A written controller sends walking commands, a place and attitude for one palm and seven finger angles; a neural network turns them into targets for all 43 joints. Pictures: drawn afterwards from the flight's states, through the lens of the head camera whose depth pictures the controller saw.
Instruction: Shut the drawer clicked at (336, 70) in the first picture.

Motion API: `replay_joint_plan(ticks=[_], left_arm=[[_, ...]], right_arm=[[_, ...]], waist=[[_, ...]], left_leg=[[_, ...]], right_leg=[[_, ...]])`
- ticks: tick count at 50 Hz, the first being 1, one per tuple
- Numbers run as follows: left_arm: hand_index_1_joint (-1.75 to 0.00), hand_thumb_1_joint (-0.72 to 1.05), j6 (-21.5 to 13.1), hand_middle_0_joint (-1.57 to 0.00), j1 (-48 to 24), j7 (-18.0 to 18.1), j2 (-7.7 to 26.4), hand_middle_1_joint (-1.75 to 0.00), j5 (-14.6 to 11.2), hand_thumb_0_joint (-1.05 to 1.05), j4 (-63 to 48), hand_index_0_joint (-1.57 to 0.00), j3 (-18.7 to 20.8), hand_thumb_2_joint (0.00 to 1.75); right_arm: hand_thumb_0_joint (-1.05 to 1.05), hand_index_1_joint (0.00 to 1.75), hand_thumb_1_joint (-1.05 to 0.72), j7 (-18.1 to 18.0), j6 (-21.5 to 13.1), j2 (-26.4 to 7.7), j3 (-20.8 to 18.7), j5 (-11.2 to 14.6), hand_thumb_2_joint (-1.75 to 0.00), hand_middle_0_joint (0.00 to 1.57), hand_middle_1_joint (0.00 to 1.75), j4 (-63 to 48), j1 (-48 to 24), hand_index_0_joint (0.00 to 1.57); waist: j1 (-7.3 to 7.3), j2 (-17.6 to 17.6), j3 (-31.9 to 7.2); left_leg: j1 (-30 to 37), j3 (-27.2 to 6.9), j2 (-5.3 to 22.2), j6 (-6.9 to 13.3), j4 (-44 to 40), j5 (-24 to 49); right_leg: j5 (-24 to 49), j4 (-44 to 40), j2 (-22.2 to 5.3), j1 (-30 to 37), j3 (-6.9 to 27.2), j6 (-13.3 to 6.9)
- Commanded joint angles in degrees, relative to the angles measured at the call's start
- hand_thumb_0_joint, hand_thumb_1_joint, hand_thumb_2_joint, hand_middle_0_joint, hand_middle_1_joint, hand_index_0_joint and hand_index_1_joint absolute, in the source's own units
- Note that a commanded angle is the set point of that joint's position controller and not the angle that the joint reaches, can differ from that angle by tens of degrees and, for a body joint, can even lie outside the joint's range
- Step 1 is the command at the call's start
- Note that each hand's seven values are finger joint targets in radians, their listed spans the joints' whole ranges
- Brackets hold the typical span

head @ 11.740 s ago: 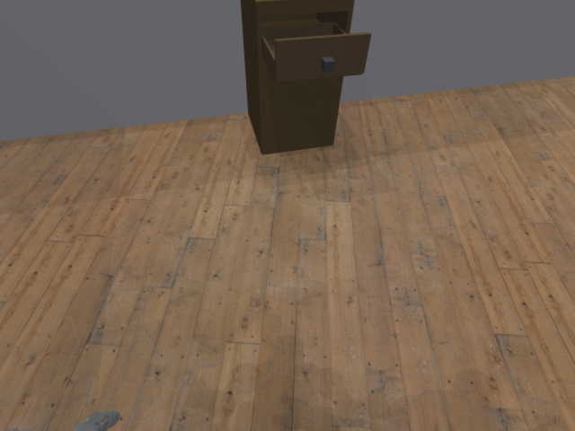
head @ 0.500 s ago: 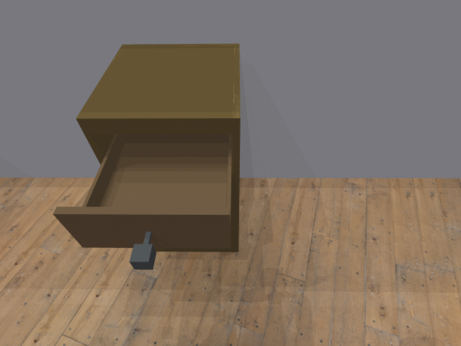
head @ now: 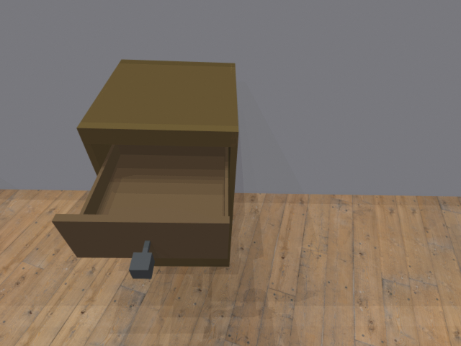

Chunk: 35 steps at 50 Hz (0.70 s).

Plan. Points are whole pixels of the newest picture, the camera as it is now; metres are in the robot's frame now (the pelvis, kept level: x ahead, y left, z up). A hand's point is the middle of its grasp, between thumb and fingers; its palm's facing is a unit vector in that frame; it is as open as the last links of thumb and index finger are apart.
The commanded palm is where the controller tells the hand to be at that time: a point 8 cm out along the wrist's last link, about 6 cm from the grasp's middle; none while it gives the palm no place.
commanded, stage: look again from close up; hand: left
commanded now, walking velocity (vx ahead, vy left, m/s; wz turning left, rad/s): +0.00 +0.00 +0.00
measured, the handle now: (144, 257) +0.33 +0.22 -0.12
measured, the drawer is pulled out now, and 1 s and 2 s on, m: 0.26 0.26 0.26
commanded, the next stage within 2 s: raise the hand and make a fist in 0.10 s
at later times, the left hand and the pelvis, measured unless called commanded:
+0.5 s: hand (136, 305) +0.19 +0.17 +0.01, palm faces +0.06 -1.00 +0.07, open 6.6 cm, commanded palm +0.10 +0.23 -0.06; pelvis -0.03 +0.03 -0.04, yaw +1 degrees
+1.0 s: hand (156, 333) +0.16 +0.14 -0.06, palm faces -0.02 -1.00 +0.03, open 4.0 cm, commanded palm +0.12 +0.23 -0.04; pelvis -0.04 -0.01 -0.09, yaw +2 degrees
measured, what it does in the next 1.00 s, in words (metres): lowers itself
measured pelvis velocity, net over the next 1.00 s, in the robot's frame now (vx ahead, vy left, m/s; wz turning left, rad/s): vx -0.04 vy -0.01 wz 0.04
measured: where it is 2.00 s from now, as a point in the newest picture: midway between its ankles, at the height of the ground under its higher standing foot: outside the picture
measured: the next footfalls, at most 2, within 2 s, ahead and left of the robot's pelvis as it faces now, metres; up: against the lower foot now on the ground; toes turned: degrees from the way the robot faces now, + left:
none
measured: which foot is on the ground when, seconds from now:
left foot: down 0.00-1.00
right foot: down 0.00-1.00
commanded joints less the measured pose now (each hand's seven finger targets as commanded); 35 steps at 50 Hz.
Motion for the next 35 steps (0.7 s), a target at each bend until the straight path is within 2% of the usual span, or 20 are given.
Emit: replay_joint_plan(ticks=[1,9,10,11,12,13,14,15,16,17,18,20,21,22,24,26,28,30,33,35], left_arm=[[-0.30,0.90,-0.7,-0.20,4.1,0.2,5.0,-0.30,-0.4,0.00,-2.2,-0.20,0.6,0.90],[-0.30,0.90,-0.4,-0.20,3.9,0.2,5.8,-0.30,-0.7,0.00,-2.3,-0.20,0.7,0.90],[-0.30,0.90,-2.1,-0.20,6.5,2.3,6.8,-0.30,0.2,0.00,-0.4,-0.20,0.7,0.90],[-0.32,0.90,-12.4,-0.22,-33.8,1.9,20.6,-0.32,-10.8,0.00,-88.8,-0.22,10.0,0.90],[-0.34,0.90,-9.2,-0.24,-9.2,3.2,15.5,-0.34,-6.3,0.00,-75.9,-0.24,7.3,0.90],[-0.37,0.90,-6.5,-0.26,-6.2,6.1,11.1,-0.37,-7.1,0.00,-72.1,-0.26,3.7,0.90],[-0.39,0.90,-1.3,-0.28,10.9,5.0,-4.0,-0.39,-7.6,0.00,-55.9,-0.28,-4.9,0.90],[-0.41,0.90,-3.0,-0.30,1.0,4.2,-1.8,-0.41,-10.0,0.00,-65.7,-0.30,-3.4,0.90],[-0.43,0.90,-5.2,-0.32,0.7,3.1,0.6,-0.43,-8.9,0.00,-64.7,-0.32,-1.4,0.90],[-0.45,0.90,-8.0,-0.34,4.2,1.8,0.5,-0.45,-8.8,0.00,-61.0,-0.34,0.2,0.90],[-0.47,0.90,-10.3,-0.36,14.1,-0.1,-0.1,-0.47,-9.6,0.00,-55.1,-0.36,2.7,0.90],[-0.52,0.90,-17.4,-0.40,22.6,-4.9,-3.1,-0.52,-11.7,0.00,-52.5,-0.40,2.7,0.90],[-0.54,0.90,-21.5,-0.42,23.4,-7.6,-2.4,-0.54,-13.2,0.00,-53.3,-0.42,4.3,0.90],[-0.56,0.90,-26.1,-0.44,22.5,-10.4,-2.8,-0.56,-14.5,0.00,-55.0,-0.44,3.8,0.90],[-0.60,0.90,-33.0,-0.48,23.4,-14.0,-2.0,-0.60,-14.8,0.00,-57.4,-0.48,3.8,0.90],[-0.65,0.90,-32.8,-0.52,22.8,-13.2,1.5,-0.65,-12.9,0.00,-58.7,-0.52,6.2,0.90],[-0.69,0.90,-30.9,-0.56,14.7,-11.2,4.7,-0.69,-10.5,0.00,-66.0,-0.56,6.1,0.90],[-0.73,0.90,-31.4,-0.60,8.0,-8.3,5.5,-0.73,-9.2,0.00,-74.5,-0.60,5.6,0.90],[-0.80,0.90,-37.4,-0.66,-1.7,-4.3,6.3,-0.80,-11.2,0.00,-91.4,-0.66,5.2,0.90],[-0.84,0.90,-40.1,-0.70,-1.0,-4.8,2.9,-0.84,-12.0,0.00,-90.6,-0.70,0.5,0.90]], right_arm=[[0.00,0.30,-0.90,0.0,-0.7,-5.0,-0.2,0.3,-0.90,0.20,0.30,-1.6,3.5,0.20],[0.00,0.30,-0.90,-0.1,-1.6,-6.4,0.3,0.4,-0.90,0.20,0.30,0.0,4.3,0.20],[0.00,0.30,-0.90,0.1,-1.9,-7.0,-0.1,1.0,-0.90,0.20,0.30,-3.9,-0.7,0.20],[0.00,0.30,-0.90,-1.5,-10.0,-16.6,-3.7,4.0,-0.90,0.20,0.30,-23.2,2.1,0.20],[0.00,0.30,-0.90,-2.8,-15.8,-11.0,-0.6,2.5,-0.90,0.20,0.30,-19.2,-2.7,0.20],[0.00,0.30,-0.90,-2.7,-17.6,-11.6,-1.9,2.5,-0.90,0.20,0.30,-15.1,-2.0,0.20],[0.00,0.30,-0.90,-1.7,-17.5,-8.5,-1.6,3.0,-0.90,0.20,0.30,-13.5,0.2,0.20],[0.00,0.30,-0.90,-1.0,-17.5,-11.1,-2.6,2.6,-0.90,0.20,0.30,-17.7,-0.4,0.20],[0.00,0.30,-0.90,-0.7,-17.7,-11.9,-3.7,2.0,-0.90,0.20,0.30,-19.2,-1.4,0.20],[0.00,0.30,-0.90,-0.4,-17.8,-12.1,-4.2,1.2,-0.90,0.20,0.30,-21.0,-1.9,0.20],[0.00,0.30,-0.90,0.1,-17.6,-12.0,-4.8,1.3,-0.90,0.20,0.30,-23.3,-3.3,0.20],[0.00,0.30,-0.90,1.0,-16.5,-11.8,-4.8,0.9,-0.90,0.20,0.30,-27.6,-6.2,0.20],[0.00,0.30,-0.90,1.5,-16.1,-11.6,-5.1,0.9,-0.90,0.20,0.30,-28.9,-8.0,0.20],[0.00,0.30,-0.90,2.1,-16.0,-11.3,-5.5,1.1,-0.90,0.20,0.30,-30.5,-9.9,0.20],[0.00,0.30,-0.90,3.6,-15.4,-11.6,-6.0,1.1,-0.90,0.20,0.30,-34.2,-11.9,0.20],[0.00,0.30,-0.90,3.8,-14.1,-11.5,-6.0,1.3,-0.90,0.20,0.30,-37.5,-13.1,0.20],[0.00,0.30,-0.90,3.7,-12.5,-11.8,-5.5,1.5,-0.90,0.20,0.30,-40.1,-13.3,0.20],[0.00,0.30,-0.90,3.0,-11.8,-10.7,-5.2,1.1,-0.90,0.20,0.30,-42.1,-11.6,0.20],[0.00,0.30,-0.90,1.5,-12.1,-9.5,-4.7,0.6,-0.90,0.20,0.30,-41.4,-7.0,0.20],[0.00,0.30,-0.90,0.8,-13.0,-9.6,-3.9,0.8,-0.90,0.20,0.30,-39.9,-6.7,0.20]], waist=[[-0.61,-0.7,8.3],[-0.03,0.6,3.5],[1.10,-5.7,9.6],[-7.03,7.3,-21.1],[-1.14,19.1,-21.2],[-2.78,17.7,-17.2],[-3.62,11.1,-7.7],[-3.68,6.6,-3.0],[-4.61,1.4,-0.8],[-3.84,-5.0,0.4],[-0.95,-7.7,-0.7],[1.05,-15.1,-5.8],[1.90,-14.4,-7.0],[2.19,-17.3,-6.0],[3.13,-10.5,-5.2],[3.94,-1.6,-8.1],[3.14,6.1,-9.4],[1.86,8.0,-14.3],[-0.87,8.8,-22.0],[-2.61,7.0,-20.1]], left_leg=[[-1.8,-8.7,6.8,0.6,-9.0,6.4],[2.6,-9.7,7.5,1.3,-10.5,17.2],[-3.8,-7.3,7.4,-0.7,1.3,25.5],[15.2,-8.6,2.8,-2.4,-5.7,33.7],[25.1,-9.8,6.8,-3.9,-8.6,43.7],[19.3,-10.7,6.6,-7.3,-9.9,41.5],[14.7,-11.7,6.8,-7.0,-11.1,35.4],[8.2,-13.0,6.4,-6.6,-9.9,31.1],[4.2,-13.0,5.8,-6.3,-6.7,23.5],[-1.6,-12.2,4.5,-5.8,-3.1,17.2],[-5.9,-10.4,3.4,-5.6,0.5,14.4],[-14.7,-8.2,1.9,-5.1,8.6,11.2],[-20.0,-7.6,1.4,-5.7,10.9,7.4],[-25.0,-6.6,1.1,-5.6,13.4,2.5],[-29.1,-5.3,0.4,-5.4,17.0,-0.4],[-31.5,-4.5,0.0,-4.8,19.0,-2.6],[-32.6,-6.6,0.4,-5.4,19.1,-7.7],[-31.8,-9.2,1.1,-4.5,19.9,-12.0],[-28.5,-11.6,2.0,-3.0,24.0,-10.1],[-29.2,-13.2,2.5,-2.5,25.3,-11.2]], right_leg=[[5.9,-7.6,-7.7,-5.5,8.5,-0.6],[10.0,-5.1,-7.9,-1.6,6.1,0.1],[34.9,-6.2,-11.1,-6.0,9.1,3.0],[29.4,0.7,-5.5,-6.9,3.8,1.2],[11.8,7.5,-2.9,-11.4,1.9,0.4],[1.0,11.0,-2.8,-16.0,0.3,1.3],[-2.5,13.3,-3.0,-22.0,-0.1,2.1],[-3.0,13.1,-3.9,-22.4,-0.5,2.4],[-3.9,11.3,-3.4,-25.3,-1.3,2.2],[-3.8,10.1,-3.0,-26.6,-2.5,1.7],[-1.8,8.8,-2.6,-25.3,-3.2,1.1],[2.7,13.1,-2.2,-26.7,-3.5,1.1],[0.0,16.1,-2.5,-28.7,-3.0,1.0],[-4.3,18.0,-2.5,-31.5,-2.3,1.0],[-5.5,22.3,-2.5,-34.7,-1.2,0.2],[-5.6,26.8,-2.3,-36.7,-0.5,-0.4],[-8.4,30.1,-2.3,-41.0,-0.1,-0.8],[-10.6,31.2,-2.3,-43.6,1.2,-0.6],[-9.7,31.4,-1.7,-45.2,3.1,0.2],[-10.6,31.5,-1.5,-47.8,3.5,0.4]])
